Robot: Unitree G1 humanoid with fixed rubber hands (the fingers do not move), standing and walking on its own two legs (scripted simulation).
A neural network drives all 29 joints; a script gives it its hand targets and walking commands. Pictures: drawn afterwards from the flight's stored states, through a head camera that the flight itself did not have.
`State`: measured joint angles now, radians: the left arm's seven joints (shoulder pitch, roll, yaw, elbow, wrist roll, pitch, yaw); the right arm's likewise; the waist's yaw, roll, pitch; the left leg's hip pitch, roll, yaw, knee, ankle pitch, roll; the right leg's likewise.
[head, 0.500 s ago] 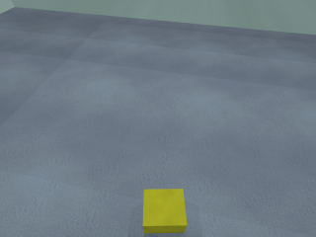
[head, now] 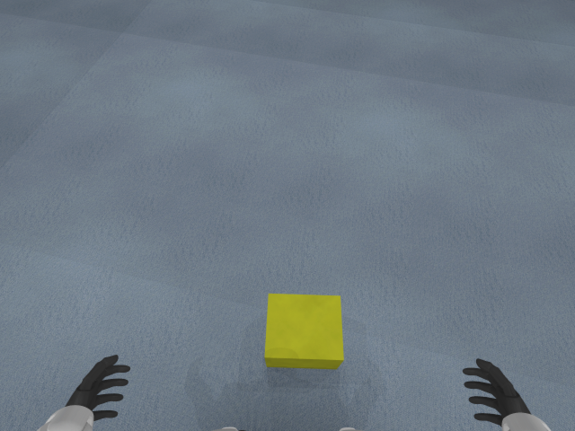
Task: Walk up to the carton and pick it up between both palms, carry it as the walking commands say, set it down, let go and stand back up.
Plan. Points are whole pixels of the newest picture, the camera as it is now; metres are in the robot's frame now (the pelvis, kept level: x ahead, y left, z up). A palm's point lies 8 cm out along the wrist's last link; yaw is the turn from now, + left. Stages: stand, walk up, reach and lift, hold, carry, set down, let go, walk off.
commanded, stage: reach and lift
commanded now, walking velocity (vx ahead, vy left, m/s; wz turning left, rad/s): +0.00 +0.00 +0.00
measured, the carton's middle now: (302, 332) +0.43 -0.04 -0.69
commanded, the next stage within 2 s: none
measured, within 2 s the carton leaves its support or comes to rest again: neither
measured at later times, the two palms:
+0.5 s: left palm (147, 330) +0.29 +0.24 -0.14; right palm (463, 352) +0.27 -0.28 -0.15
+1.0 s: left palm (203, 275) +0.42 +0.18 -0.21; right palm (414, 281) +0.41 -0.25 -0.21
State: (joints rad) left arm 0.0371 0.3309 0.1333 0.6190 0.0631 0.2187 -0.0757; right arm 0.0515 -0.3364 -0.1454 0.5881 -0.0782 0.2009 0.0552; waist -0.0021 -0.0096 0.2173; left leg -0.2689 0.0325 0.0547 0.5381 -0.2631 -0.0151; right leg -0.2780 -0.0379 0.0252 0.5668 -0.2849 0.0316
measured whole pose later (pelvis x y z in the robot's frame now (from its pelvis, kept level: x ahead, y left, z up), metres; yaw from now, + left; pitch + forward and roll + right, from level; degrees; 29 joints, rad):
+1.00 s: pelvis -0.08 -0.02 -0.12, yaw +2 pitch +36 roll +2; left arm -1.09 0.29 0.28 0.95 -0.01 0.18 0.01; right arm -1.08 -0.35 -0.24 0.94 0.07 0.18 0.01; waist -0.03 0.01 0.07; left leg -1.44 0.05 0.02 1.13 -0.31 -0.04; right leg -1.46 -0.02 0.03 1.19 -0.35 0.01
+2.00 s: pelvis -0.11 -0.01 -0.31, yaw +2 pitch +35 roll +2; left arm -1.41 0.37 0.17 0.93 -0.16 0.15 0.13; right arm -1.42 -0.45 -0.15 0.96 0.20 0.14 -0.06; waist -0.03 0.02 0.43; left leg -1.98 0.01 -0.04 1.87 -0.50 -0.06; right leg -1.99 0.00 0.05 1.91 -0.53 0.03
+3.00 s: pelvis -0.11 -0.01 -0.41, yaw +2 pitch +34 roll +1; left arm -1.50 0.39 0.06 1.23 -0.23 0.02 0.10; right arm -1.51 -0.45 -0.06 1.28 0.26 0.01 -0.04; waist -0.03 0.03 0.47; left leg -2.27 -0.02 -0.07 2.21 -0.54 -0.08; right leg -2.26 -0.01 0.04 2.24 -0.58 0.03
